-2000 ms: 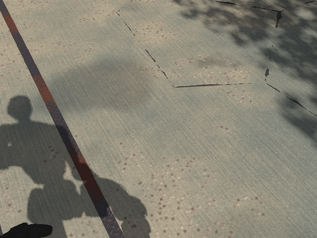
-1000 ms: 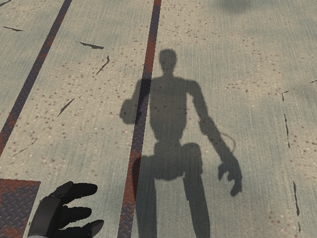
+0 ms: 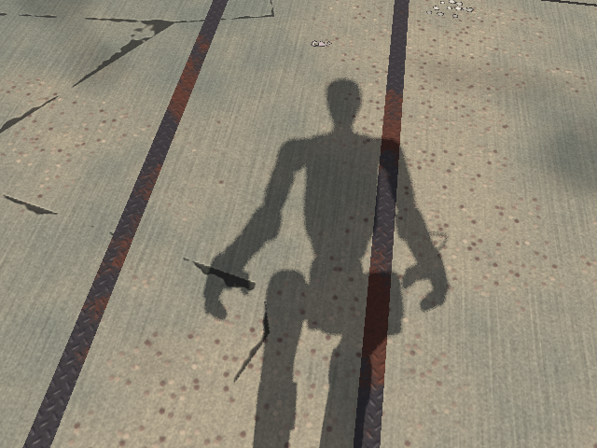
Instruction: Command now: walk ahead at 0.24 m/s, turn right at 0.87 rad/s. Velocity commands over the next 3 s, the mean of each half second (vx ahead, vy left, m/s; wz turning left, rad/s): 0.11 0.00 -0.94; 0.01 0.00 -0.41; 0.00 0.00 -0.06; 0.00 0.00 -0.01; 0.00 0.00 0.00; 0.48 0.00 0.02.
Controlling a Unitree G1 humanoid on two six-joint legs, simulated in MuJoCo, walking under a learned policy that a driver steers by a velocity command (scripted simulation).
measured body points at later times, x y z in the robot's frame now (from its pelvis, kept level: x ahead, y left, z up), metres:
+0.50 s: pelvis +0.14 +0.09 +0.03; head +0.17 +0.08 +0.48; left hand +0.38 +0.33 -0.07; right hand +0.18 -0.25 -0.04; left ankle +0.23 +0.17 -0.70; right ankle +0.12 +0.00 -0.69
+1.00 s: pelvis +0.14 +0.10 +0.04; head +0.14 +0.08 +0.49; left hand +0.41 +0.20 -0.07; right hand +0.01 -0.15 -0.09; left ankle +0.23 +0.18 -0.69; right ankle +0.06 +0.04 -0.70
